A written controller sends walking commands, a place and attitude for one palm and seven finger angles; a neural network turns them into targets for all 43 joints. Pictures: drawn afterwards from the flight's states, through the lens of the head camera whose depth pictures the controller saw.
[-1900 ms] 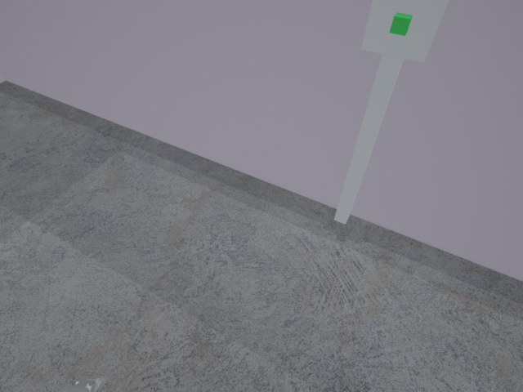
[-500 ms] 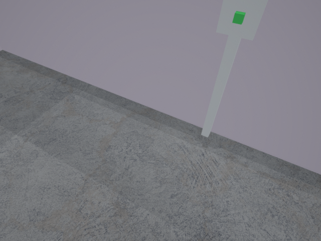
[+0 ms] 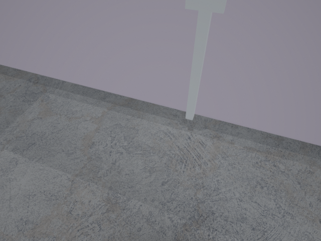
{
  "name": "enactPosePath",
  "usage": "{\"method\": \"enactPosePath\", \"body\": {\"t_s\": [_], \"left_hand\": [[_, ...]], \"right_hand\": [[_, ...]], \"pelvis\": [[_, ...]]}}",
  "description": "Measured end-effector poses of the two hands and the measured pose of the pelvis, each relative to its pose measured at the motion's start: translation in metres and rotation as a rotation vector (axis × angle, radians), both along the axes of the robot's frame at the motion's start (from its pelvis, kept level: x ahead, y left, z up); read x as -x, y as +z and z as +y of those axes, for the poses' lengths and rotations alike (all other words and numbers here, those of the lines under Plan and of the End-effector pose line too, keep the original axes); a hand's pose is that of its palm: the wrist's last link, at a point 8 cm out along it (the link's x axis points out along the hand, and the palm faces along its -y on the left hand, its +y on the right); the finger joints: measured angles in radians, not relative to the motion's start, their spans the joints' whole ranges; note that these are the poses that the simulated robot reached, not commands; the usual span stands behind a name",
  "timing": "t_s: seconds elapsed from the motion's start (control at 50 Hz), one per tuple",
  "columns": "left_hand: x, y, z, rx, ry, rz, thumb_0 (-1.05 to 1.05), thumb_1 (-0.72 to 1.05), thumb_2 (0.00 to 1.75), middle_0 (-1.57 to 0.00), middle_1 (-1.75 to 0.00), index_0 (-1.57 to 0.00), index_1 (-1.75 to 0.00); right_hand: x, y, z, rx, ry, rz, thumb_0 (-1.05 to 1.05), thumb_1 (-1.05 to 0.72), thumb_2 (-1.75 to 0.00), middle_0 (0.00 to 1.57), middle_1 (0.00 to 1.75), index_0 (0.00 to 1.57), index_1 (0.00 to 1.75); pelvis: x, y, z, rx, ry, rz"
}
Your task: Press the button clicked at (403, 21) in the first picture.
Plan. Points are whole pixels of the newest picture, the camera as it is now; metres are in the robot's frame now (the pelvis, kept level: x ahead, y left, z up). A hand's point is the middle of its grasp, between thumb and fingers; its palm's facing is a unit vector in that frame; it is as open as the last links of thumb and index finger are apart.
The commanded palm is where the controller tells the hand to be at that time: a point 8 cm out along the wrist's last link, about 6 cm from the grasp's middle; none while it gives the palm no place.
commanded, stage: walk to a spot facing it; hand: left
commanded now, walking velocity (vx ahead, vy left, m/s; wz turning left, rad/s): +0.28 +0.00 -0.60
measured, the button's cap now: out of the picture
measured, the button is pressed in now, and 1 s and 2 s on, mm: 0 0 0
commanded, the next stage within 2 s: none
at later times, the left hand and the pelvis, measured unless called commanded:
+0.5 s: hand out of the picture +0.13 +0.26 -0.17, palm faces -0.15 -0.97 -0.18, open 7.4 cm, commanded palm none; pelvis +0.09 +0.06 +0.01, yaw -15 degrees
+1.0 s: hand (145, 150) +0.43 +0.10 -0.16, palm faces -0.59 -0.79 -0.17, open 7.4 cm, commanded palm none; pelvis +0.21 +0.04 +0.00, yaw -33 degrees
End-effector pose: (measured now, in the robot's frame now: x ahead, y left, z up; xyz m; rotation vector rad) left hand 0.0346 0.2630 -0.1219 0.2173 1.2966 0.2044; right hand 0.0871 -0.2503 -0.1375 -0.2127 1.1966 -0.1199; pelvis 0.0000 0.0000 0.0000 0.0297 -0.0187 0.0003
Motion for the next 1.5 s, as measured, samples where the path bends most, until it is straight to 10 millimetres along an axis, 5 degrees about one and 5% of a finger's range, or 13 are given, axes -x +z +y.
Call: {"method": "enactPosePath", "body": {"t_s": [0.06, 0.2, 0.4, 0.5, 0.66, 0.84, 1.0, 1.08, 1.2, 1.28, 1.38, 1.5], "left_hand": [[0.002, 0.0, -0.015, 0.014, 0.0, -0.014, 0.0, 0.9, 0.89, -0.2, -0.3, -0.2, -0.3], [0.006, 0.013, -0.03, 0.07, -0.023, 0.054, 0.0, 0.9, 0.89, -0.2, -0.3, -0.21, -0.3], [-0.039, 0.002, 0.013, 0.086, -0.082, 0.1, 0.01, 0.9, 0.89, -0.2, -0.3, -0.21, -0.3], [-0.101, -0.014, 0.045, 0.086, -0.159, 0.101, 0.01, 0.9, 0.89, -0.2, -0.3, -0.2, -0.3], [-0.244, 0.0, 0.042, 0.099, -0.343, -0.053, 0.01, 0.91, 0.89, -0.2, -0.3, -0.2, -0.3], [-0.354, -0.001, -0.027, 0.139, -0.54, -0.107, 0.0, 0.91, 0.9, -0.19, -0.3, -0.2, -0.3], [-0.42, -0.01, -0.116, 0.17, -0.716, -0.172, 0.01, 0.91, 0.89, -0.2, -0.3, -0.2, -0.3], [-0.428, -0.007, -0.125, 0.153, -0.726, -0.189, 0.0, 0.9, 0.89, -0.2, -0.3, -0.2, -0.3], [-0.43, 0.002, -0.106, 0.08, -0.763, -0.076, 0.0, 0.9, 0.89, -0.2, -0.3, -0.2, -0.3], [-0.446, 0.002, -0.093, 0.067, -0.775, -0.048, 0.01, 0.9, 0.89, -0.2, -0.3, -0.21, -0.3], [-0.48, -0.012, -0.076, 0.076, -0.772, -0.047, 0.01, 0.9, 0.89, -0.2, -0.3, -0.21, -0.3], [-0.513, -0.005, -0.075, 0.078, -0.832, -0.035, 0.01, 0.9, 0.89, -0.2, -0.3, -0.2, -0.3]], "right_hand": [[0.01, -0.005, -0.004, -0.015, -0.02, 0.042, 0.01, -0.9, -0.9, 0.21, 0.3, 0.2, 0.3], [0.011, 0.022, -0.006, -0.011, -0.078, 0.03, 0.01, -0.9, -0.9, 0.2, 0.3, 0.2, 0.3], [-0.036, 0.045, 0.016, 0.056, -0.159, -0.07, 0.01, -0.9, -0.9, 0.2, 0.3, 0.19, 0.3], [-0.051, 0.051, 0.041, 0.093, -0.218, -0.136, 0.01, -0.9, -0.9, 0.2, 0.3, 0.2, 0.3], [-0.004, 0.053, 0.087, 0.071, -0.392, 0.022, 0.01, -0.9, -0.9, 0.2, 0.3, 0.2, 0.3], [0.06, 0.034, 0.135, -0.008, -0.627, 0.251, 0.01, -0.9, -0.9, 0.2, 0.3, 0.2, 0.3], [0.079, 0.01, 0.149, -0.11, -0.787, 0.372, 0.01, -0.9, -0.9, 0.2, 0.3, 0.2, 0.3], [0.051, 0.003, 0.121, -0.099, -0.807, 0.319, 0.01, -0.9, -0.9, 0.2, 0.3, 0.2, 0.3], [-0.034, 0.016, 0.061, -0.009, -0.806, 0.046, 0.01, -0.91, -0.9, 0.2, 0.3, 0.19, 0.3], [-0.081, 0.026, 0.039, 0.039, -0.789, -0.08, 0.01, -0.91, -0.9, 0.2, 0.3, 0.19, 0.3], [-0.119, 0.034, 0.037, 0.107, -0.788, -0.147, 0.01, -0.91, -0.9, 0.2, 0.3, 0.2, 0.3], [-0.116, 0.05, 0.065, 0.112, -0.838, -0.12, 0.01, -0.9, -0.9, 0.21, 0.3, 0.2, 0.3]], "pelvis": [[-0.001, -0.001, -0.004, 0.019, -0.009, 0.007], [-0.018, 0.022, 0.0, 0.021, -0.072, 0.046], [-0.065, 0.022, 0.035, 0.042, -0.182, 0.069], [-0.094, 0.015, 0.058, 0.053, -0.263, 0.053], [-0.134, 0.027, 0.073, 0.084, -0.367, 0.041], [-0.174, 0.018, 0.07, 0.065, -0.481, 0.039], [-0.209, -0.003, 0.038, 0.037, -0.572, 0.044], [-0.22, -0.002, 0.029, 0.042, -0.622, 0.026], [-0.242, 0.011, 0.028, 0.027, -0.698, 0.037], [-0.26, 0.011, 0.035, 0.015, -0.749, 0.047], [-0.289, 0.003, 0.049, 0.02, -0.808, 0.05], [-0.306, 0.015, 0.056, 0.043, -0.893, 0.051]]}}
